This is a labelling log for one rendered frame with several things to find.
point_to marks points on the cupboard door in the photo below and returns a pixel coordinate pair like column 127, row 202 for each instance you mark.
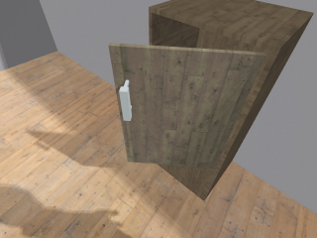
column 185, row 101

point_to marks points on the handle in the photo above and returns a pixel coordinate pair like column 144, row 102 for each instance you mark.
column 126, row 106

